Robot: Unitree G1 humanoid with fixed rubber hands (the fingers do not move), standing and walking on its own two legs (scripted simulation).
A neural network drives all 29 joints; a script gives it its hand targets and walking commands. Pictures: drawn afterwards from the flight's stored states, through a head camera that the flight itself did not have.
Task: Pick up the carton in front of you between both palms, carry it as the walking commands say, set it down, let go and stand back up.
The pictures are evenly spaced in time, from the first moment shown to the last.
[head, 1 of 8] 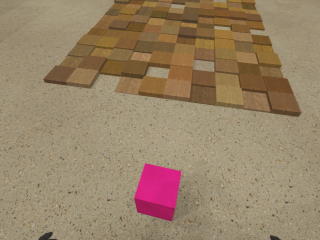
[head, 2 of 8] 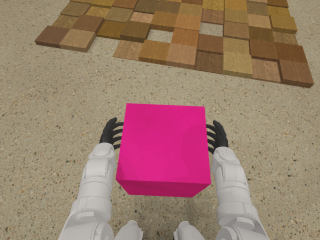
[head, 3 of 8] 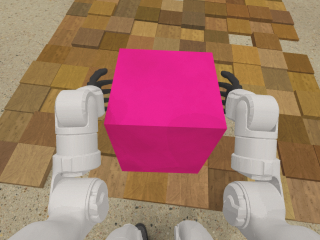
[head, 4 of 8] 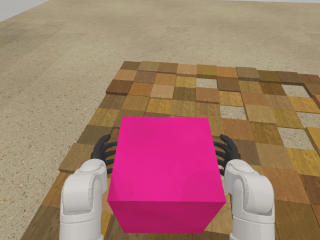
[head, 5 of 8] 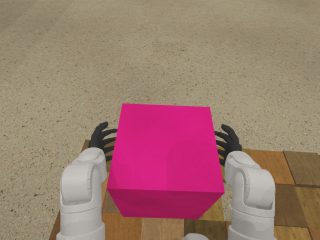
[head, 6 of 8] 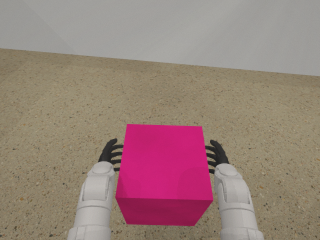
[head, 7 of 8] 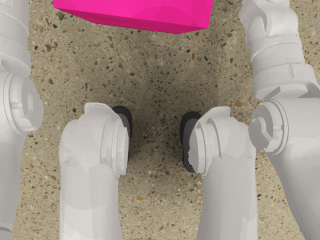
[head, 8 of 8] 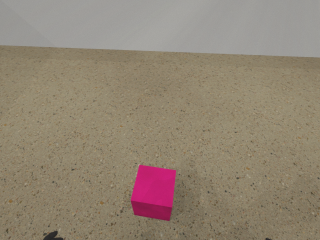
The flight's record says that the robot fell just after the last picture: no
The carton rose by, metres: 0.78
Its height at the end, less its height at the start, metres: +0.00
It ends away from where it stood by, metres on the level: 6.63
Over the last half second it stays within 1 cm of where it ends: yes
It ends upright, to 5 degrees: yes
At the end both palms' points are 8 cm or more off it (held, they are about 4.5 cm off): yes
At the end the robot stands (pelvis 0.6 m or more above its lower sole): yes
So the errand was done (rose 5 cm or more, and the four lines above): yes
